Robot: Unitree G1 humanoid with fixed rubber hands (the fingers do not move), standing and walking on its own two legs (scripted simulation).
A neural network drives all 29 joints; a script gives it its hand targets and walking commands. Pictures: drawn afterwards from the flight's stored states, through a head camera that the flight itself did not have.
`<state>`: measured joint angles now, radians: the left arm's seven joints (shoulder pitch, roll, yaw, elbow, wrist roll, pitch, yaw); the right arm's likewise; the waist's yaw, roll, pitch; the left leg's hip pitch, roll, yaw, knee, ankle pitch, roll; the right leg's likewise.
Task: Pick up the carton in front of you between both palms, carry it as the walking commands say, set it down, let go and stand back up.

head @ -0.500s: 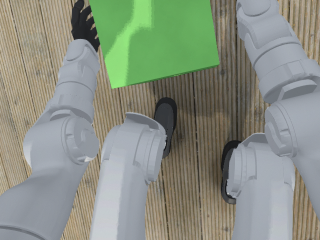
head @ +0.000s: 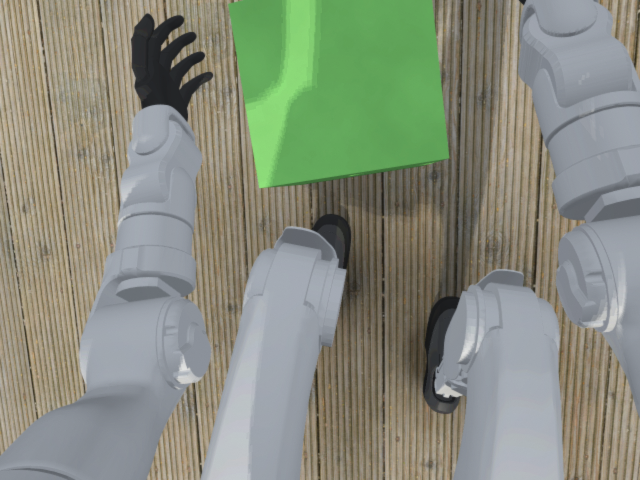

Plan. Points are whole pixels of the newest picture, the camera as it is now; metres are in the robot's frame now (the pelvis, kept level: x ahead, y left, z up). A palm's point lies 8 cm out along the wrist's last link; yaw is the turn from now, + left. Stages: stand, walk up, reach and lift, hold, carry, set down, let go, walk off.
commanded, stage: set down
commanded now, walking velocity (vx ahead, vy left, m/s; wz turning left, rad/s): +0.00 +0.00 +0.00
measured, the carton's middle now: (346, 102) +0.48 +0.13 -0.29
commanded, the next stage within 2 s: let go in 0.74 s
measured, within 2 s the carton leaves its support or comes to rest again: neither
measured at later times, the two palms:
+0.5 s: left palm (31, 61) +0.43 +0.30 +0.02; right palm out of the picture +0.58 -0.06 +0.02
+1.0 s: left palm out of the picture +0.40 +0.28 +0.15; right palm out of the picture +0.53 -0.10 +0.14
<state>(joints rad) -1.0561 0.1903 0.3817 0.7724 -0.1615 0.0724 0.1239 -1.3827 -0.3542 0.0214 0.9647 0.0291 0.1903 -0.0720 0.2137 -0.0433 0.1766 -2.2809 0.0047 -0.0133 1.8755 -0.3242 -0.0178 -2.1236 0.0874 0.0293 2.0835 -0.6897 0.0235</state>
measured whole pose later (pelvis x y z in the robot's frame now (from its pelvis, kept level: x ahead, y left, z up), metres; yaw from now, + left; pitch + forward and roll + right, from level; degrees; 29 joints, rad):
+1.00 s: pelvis +0.06 +0.01 +0.25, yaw -2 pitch +41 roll -2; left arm -0.52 0.11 0.32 0.54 0.02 0.12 -0.05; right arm -0.81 -0.18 -0.17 0.77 -0.13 0.17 -0.06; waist 0.19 -0.04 -0.15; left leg -1.50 0.02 -0.01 0.98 -0.20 0.00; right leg -1.37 0.07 0.06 1.09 -0.44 0.02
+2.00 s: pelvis +0.15 -0.02 +0.35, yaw +2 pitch -1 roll +2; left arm 0.22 0.25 0.04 0.42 0.02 0.16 -0.03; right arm 0.23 -0.21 -0.02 0.48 0.01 0.06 0.02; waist 0.00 -0.04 0.04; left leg -0.23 -0.01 -0.04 0.44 -0.19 -0.03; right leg -0.07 0.03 0.04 0.47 -0.38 -0.04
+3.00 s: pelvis +0.15 +0.02 +0.35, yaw -1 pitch -1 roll +0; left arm 0.21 0.38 0.01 0.84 0.03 0.00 0.03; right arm 0.13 -0.33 -0.04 0.93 -0.03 0.00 -0.02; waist -0.01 -0.06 0.02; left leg -0.22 -0.02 0.03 0.47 -0.22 0.03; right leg -0.03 0.00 0.10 0.40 -0.34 0.02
